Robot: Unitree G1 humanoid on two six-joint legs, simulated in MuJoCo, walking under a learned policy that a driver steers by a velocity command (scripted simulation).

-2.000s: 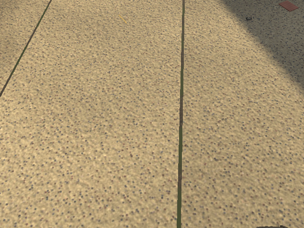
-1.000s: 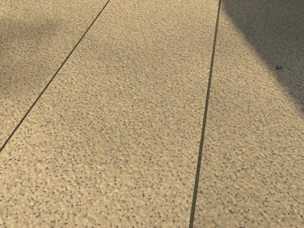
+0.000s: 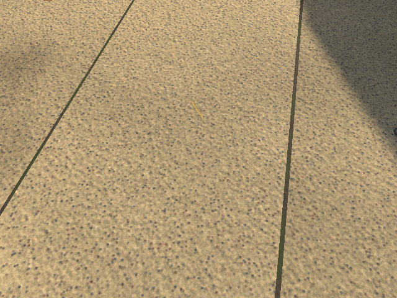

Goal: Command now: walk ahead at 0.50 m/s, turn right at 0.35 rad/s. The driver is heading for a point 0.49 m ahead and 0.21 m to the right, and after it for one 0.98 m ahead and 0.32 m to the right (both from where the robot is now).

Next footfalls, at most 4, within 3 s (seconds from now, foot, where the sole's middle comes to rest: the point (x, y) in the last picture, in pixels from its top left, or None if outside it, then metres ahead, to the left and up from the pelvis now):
0.42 right None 0.36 -0.13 -0.77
0.94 left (234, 250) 0.64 -0.09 -0.77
1.30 right None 0.44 -0.21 -0.77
2.40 right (320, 197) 0.87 -0.44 -0.77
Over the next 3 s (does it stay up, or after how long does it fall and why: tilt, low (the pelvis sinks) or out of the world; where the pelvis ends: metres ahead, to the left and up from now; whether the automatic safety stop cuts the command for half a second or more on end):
stays up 0.89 -0.36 0.01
